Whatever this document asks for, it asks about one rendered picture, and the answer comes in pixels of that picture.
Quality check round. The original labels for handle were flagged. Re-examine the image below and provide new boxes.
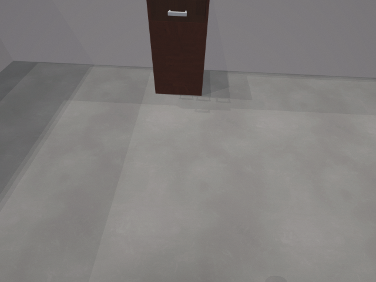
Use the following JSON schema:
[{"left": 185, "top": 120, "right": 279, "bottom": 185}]
[{"left": 168, "top": 10, "right": 187, "bottom": 16}]

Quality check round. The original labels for cabinet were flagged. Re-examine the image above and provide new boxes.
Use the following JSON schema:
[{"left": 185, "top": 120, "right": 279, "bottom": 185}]
[{"left": 146, "top": 0, "right": 210, "bottom": 96}]

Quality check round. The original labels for drawer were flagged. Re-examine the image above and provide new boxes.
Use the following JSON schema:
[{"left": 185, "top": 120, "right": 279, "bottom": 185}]
[{"left": 150, "top": 0, "right": 206, "bottom": 23}]

